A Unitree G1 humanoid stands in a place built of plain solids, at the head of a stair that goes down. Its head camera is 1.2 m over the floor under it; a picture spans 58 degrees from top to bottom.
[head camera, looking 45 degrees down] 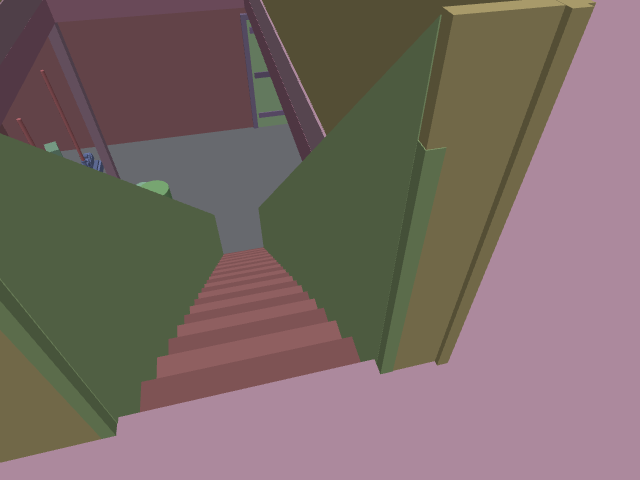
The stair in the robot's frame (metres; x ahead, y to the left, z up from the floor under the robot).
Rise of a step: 0.19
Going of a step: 0.21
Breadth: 0.83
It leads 14 degrees to the left of straight ahead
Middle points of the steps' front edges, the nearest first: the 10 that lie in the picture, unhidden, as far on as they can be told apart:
0.59 0.20 0.00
0.79 0.25 -0.19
0.99 0.30 -0.37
1.19 0.34 -0.56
1.39 0.39 -0.75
1.59 0.44 -0.93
1.79 0.49 -1.12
1.99 0.54 -1.31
2.19 0.59 -1.49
2.39 0.64 -1.68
